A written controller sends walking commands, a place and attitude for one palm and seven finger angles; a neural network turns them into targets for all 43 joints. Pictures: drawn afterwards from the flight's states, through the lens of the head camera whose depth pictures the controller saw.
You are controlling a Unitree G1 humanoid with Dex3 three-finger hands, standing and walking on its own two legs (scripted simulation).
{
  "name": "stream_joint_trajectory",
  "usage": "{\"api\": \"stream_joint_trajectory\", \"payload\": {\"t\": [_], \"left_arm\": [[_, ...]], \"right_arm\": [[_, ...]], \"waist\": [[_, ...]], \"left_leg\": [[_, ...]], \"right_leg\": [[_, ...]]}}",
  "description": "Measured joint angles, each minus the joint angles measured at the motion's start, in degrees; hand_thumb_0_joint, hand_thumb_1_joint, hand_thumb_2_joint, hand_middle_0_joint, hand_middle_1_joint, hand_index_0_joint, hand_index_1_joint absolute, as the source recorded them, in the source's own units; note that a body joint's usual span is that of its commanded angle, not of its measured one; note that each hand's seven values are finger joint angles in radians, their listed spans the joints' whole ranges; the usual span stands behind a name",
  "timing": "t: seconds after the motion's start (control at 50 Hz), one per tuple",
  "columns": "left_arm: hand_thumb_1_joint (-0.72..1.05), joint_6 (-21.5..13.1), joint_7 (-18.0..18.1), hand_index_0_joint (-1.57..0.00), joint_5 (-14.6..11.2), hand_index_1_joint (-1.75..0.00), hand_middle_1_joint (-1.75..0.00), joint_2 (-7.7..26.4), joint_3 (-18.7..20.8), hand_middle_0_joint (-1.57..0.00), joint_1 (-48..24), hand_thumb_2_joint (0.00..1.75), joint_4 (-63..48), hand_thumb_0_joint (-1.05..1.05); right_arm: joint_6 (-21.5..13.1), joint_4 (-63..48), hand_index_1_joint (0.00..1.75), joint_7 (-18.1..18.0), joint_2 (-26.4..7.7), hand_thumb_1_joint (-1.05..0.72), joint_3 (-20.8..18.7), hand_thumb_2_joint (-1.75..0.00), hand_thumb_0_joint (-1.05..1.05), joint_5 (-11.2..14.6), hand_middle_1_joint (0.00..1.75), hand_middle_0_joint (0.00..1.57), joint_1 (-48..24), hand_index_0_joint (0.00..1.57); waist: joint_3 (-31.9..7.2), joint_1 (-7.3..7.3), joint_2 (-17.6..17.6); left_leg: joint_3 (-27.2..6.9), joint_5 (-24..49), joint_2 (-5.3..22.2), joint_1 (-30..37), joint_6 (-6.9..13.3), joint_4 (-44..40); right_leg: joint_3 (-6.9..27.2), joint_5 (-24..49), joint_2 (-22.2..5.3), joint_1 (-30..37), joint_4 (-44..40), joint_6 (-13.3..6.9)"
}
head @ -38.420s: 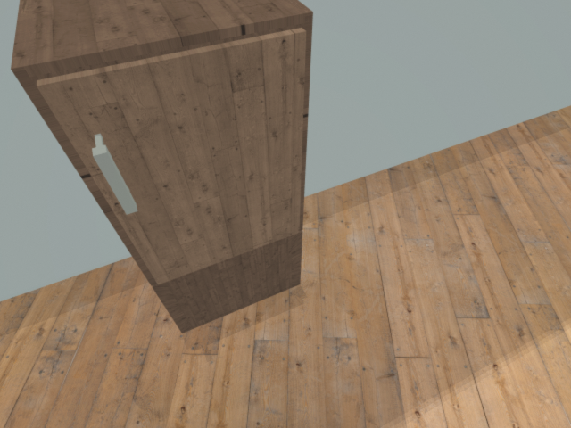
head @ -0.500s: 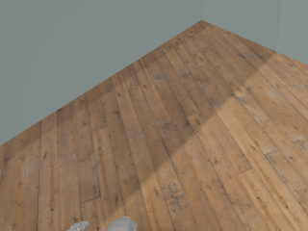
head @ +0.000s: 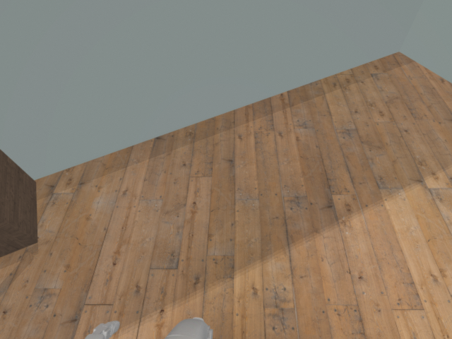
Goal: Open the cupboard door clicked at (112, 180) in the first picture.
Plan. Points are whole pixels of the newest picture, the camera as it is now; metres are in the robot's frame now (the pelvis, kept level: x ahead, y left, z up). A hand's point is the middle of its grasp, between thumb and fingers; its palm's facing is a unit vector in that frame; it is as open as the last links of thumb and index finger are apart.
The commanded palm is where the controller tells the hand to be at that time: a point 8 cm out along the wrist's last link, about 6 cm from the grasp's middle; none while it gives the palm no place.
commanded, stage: turn to face it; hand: left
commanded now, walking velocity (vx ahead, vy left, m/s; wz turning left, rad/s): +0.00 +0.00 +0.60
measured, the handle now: out of the picture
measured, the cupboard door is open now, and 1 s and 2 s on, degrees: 39 39 39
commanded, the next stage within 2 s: take the last steps up to it in 1.68 s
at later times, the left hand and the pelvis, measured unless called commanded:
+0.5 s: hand out of the picture +0.03 +0.23 -0.15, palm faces +0.33 -0.91 -0.27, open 7.4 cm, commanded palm none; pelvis +0.01 -0.01 +0.01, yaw +18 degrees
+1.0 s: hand out of the picture -0.05 +0.17 -0.18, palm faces +0.63 -0.75 -0.22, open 7.3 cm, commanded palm none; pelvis +0.03 -0.02 -0.01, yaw +38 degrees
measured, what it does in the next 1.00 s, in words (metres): steps on the spot, turning left: left foot, then right foot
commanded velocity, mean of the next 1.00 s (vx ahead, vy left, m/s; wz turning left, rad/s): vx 0.00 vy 0.00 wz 0.60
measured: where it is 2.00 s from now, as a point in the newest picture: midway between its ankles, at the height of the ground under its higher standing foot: outside the picture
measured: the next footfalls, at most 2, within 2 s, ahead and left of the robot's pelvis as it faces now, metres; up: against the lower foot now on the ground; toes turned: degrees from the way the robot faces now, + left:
left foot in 0.28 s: +0.02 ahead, +0.13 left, +0.00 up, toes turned +15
right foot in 0.60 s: +0.10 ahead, -0.12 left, +0.00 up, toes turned +18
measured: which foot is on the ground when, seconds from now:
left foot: up 0.00-0.26, down 0.28-0.60, up 0.62-0.96, down 0.98-1.00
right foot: down 0.00-0.26, up 0.28-0.58, down 0.60-0.96, up 0.98-1.00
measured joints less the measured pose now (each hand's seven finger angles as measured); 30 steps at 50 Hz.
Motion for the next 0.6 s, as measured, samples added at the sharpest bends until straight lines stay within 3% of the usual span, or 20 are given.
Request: {"api": "stream_joint_trajectory", "payload": {"t": [0.04, 0.08, 0.2, 0.26, 0.28, 0.32, 0.38, 0.42, 0.52, 0.6], "left_arm": [[0.91, 0.23, 0.31, -0.2, 0.06, -0.29, -0.3, -0.8, -0.33, -0.2, 0.82, 0.9, 0.35, 0.01], [0.91, 0.21, 0.39, -0.2, 0.12, -0.29, -0.3, -1.28, -0.64, -0.2, 1.52, 0.9, 0.82, 0.01], [0.91, -0.32, -0.09, -0.21, 0.33, -0.3, -0.3, -1.63, -0.91, -0.2, 2.49, 0.9, 1.61, 0.01], [0.91, 0.01, -0.45, -0.21, -0.06, -0.3, -0.3, -1.05, -0.41, -0.21, 3.29, 0.9, 2.01, 0.01], [0.91, 0.42, -0.62, -0.21, -0.31, -0.3, -0.3, -0.74, -0.18, -0.21, 3.53, 0.9, 2.13, 0.01], [0.91, 1.95, -0.43, -0.21, -0.28, -0.3, -0.3, 0.51, 0.23, -0.21, 2.69, 0.9, 2.84, 0.01], [0.91, 3.06, -0.32, -0.21, -0.28, -0.3, -0.3, 1.47, 0.88, -0.2, 1.1, 0.9, 3.83, 0.01], [0.91, 2.99, -0.53, -0.2, -0.31, -0.29, -0.3, 1.7, 1.07, -0.2, 0.28, 0.9, 3.57, 0.01], [0.91, 2.27, -0.63, -0.2, -0.57, -0.29, -0.3, 1.63, 1.0, -0.2, -1.35, 0.9, 1.74, 0.01], [0.91, 0.79, -0.58, -0.2, -0.63, -0.29, -0.3, 1.48, 0.64, -0.2, -1.79, 0.9, -0.11, 0.01]], "right_arm": [[0.24, 0.2, 0.3, 0.29, -0.28, -0.91, -0.21, -0.9, 0.01, 0.01, 0.3, 0.2, -0.48, 0.2], [0.19, 0.11, 0.3, 0.51, -0.03, -0.91, -0.08, -0.9, 0.01, 0.16, 0.3, 0.2, -0.85, 0.2], [-0.36, -0.31, 0.3, 0.88, 1.31, -0.91, 0.89, -0.9, 0.01, 0.63, 0.3, 0.2, -2.24, 0.19], [-1.21, -1.32, 0.3, 1.04, 1.58, -0.91, 1.41, -0.9, 0.01, 0.56, 0.3, 0.2, -2.66, 0.19], [-1.78, -1.79, 0.3, 1.04, 1.53, -0.91, 1.37, -0.9, 0.01, 0.36, 0.3, 0.2, -2.62, 0.19], [-2.5, -2.08, 0.3, 0.63, 2.34, -0.91, 1.6, -0.9, 0.01, 0.09, 0.3, 0.2, -2.95, 0.19], [-3.0, -2.26, 0.3, -0.4, 3.04, -0.91, 2.04, -0.9, 0.0, -0.14, 0.3, 0.2, -2.09, 0.2], [-3.03, -1.94, 0.3, -0.79, 3.14, -0.91, 2.21, -0.9, 0.0, -0.2, 0.3, 0.2, -1.42, 0.2], [-2.55, -0.9, 0.3, -0.82, 2.83, -0.9, 2.07, -0.9, 0.0, -0.44, 0.3, 0.2, 0.3, 0.2], [-1.57, -0.43, 0.3, -0.6, 2.28, -0.9, 1.42, -0.9, 0.0, -0.09, 0.3, 0.2, 1.81, 0.2]], "waist": [[0.15, -0.23, -0.34], [0.24, -0.53, -1.35], [1.09, 0.44, -4.3], [0.86, 0.79, -4.89], [0.4, 0.59, -4.74], [0.88, 0.89, -6.02], [0.65, 0.82, -5.84], [0.47, 0.79, -5.12], [0.03, 0.05, -2.65], [-0.87, -0.53, -1.5]], "left_leg": [[2.02, 1.01, 0.55, -1.71, -0.52, 6.5], [3.93, 1.37, 1.21, -1.19, -1.16, 5.66], [7.74, 1.11, 1.87, 5.47, -1.19, -11.51], [8.51, 8.03, 1.78, 10.33, 0.02, -23.09], [7.61, 11.6, 1.84, 10.21, 1.65, -24.32], [6.98, 9.87, 0.94, 8.66, 3.2, -21.35], [5.26, 9.16, 0.49, 8.75, 3.15, -22.67], [4.07, 10.61, 0.35, 9.34, 2.67, -24.86], [0.68, 12.3, 0.42, 9.71, 1.78, -27.15], [-2.18, 10.92, -0.48, 7.48, 0.14, -23.8]], "right_leg": [[-1.29, 0.62, -0.72, 1.65, -2.32, -0.15], [-2.56, 1.55, -1.6, 3.07, -4.62, -0.08], [-6.99, 1.19, -4.02, 4.61, -5.39, 0.48], [-9.24, -1.41, -5.18, 3.22, -0.99, 1.39], [-9.01, -3.72, -5.3, 1.49, 2.82, 2.42], [-3.92, -10.24, -4.56, -2.8, 12.86, 3.65], [1.37, -9.47, -2.25, -8.05, 23.33, 4.46], [3.13, -7.32, -1.37, -9.63, 24.82, 4.73], [4.5, -6.6, 0.53, -7.08, 14.27, 4.7], [3.95, -0.36, 1.79, 0.14, -2.69, 3.57]]}}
